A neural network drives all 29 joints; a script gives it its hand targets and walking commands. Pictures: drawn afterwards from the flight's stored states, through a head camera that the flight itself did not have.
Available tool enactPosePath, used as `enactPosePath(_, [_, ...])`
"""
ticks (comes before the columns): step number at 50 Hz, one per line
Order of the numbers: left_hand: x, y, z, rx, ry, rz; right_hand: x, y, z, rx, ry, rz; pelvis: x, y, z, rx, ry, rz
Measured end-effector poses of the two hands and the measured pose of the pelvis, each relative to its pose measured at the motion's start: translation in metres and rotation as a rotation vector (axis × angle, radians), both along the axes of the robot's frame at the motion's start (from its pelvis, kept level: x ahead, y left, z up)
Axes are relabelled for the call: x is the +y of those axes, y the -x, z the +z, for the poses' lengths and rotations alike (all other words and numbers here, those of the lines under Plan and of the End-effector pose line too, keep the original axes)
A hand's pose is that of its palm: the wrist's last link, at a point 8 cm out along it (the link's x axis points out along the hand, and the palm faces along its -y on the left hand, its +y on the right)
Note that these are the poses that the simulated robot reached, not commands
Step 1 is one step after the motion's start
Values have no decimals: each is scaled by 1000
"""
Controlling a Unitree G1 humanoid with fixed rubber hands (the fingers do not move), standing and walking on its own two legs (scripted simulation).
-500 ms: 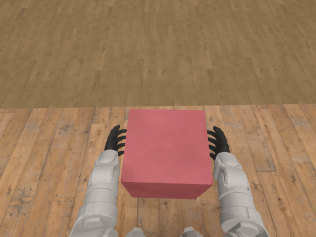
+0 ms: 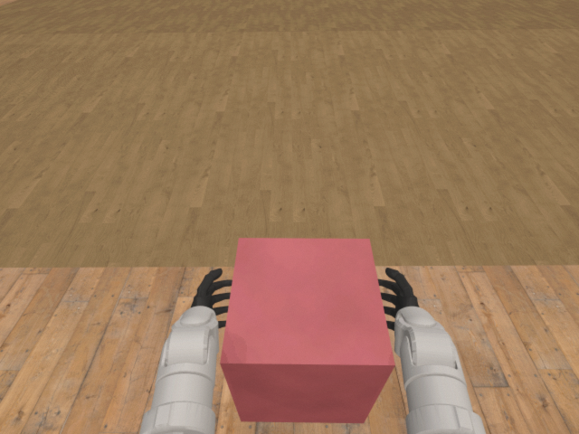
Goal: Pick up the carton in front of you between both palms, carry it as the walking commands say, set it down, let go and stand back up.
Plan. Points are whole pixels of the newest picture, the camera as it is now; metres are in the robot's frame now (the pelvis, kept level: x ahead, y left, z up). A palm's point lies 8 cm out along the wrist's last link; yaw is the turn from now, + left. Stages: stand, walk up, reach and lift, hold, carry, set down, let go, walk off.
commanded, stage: reach and lift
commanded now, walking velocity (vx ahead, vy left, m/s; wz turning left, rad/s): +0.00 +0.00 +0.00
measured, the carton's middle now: (303, 333) +0.31 +0.00 -0.05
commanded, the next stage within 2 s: hold in 0.84 s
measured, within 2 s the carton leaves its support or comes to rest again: neither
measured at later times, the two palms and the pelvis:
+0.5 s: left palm (203, 307) +0.30 +0.15 +0.03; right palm (406, 308) +0.30 -0.15 +0.04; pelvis +0.01 +0.00 +0.00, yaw +0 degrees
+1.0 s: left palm (200, 301) +0.29 +0.15 +0.06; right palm (411, 302) +0.29 -0.15 +0.06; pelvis +0.01 +0.00 +0.01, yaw +0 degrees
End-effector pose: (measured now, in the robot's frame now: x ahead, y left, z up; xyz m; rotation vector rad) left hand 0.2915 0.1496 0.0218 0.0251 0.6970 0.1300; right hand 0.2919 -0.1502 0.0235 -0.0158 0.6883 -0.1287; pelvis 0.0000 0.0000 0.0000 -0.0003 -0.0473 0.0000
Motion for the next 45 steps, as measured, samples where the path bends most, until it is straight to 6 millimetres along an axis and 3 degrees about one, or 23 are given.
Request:
enactPosePath(10, [0,-3,5,-19,10,6,0,-2,6,-19,-8,-10,1,6,0,-11,-1,-3])
enactPosePath(31, [0,-9,15,-15,-16,-14,0,-8,15,-15,15,6,2,-11,5,-26,-1,-4])
enactPosePath(45, [0,-6,24,-29,-16,-12,0,-5,24,-29,16,7,1,-11,6,-46,-1,-4])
